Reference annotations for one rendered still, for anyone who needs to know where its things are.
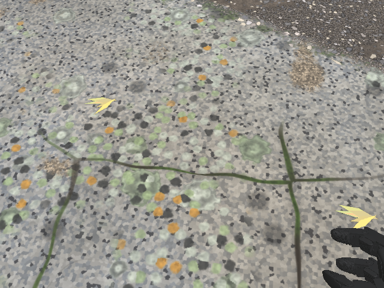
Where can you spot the robot right hand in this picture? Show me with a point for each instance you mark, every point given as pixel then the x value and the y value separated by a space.
pixel 369 241

